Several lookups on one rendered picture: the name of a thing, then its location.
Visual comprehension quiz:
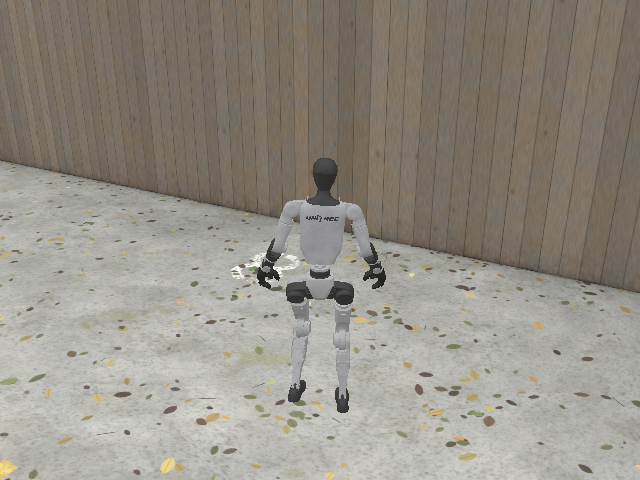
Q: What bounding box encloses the robot left forearm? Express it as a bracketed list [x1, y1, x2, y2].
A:
[260, 238, 281, 273]

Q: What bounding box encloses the left robot upper arm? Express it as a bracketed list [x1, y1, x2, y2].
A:
[271, 200, 303, 254]

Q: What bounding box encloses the robot left hand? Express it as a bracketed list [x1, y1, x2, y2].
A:
[257, 267, 280, 289]

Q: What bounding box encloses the robot left foot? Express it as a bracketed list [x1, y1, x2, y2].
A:
[288, 380, 306, 403]

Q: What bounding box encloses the right robot upper arm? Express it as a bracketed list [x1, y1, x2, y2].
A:
[344, 202, 373, 258]

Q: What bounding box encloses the robot right forearm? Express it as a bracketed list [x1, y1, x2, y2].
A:
[364, 242, 383, 274]

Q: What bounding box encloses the robot right hand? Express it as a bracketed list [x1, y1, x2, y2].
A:
[363, 268, 386, 289]

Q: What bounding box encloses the robot left thigh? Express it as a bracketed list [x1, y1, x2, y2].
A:
[286, 277, 311, 337]

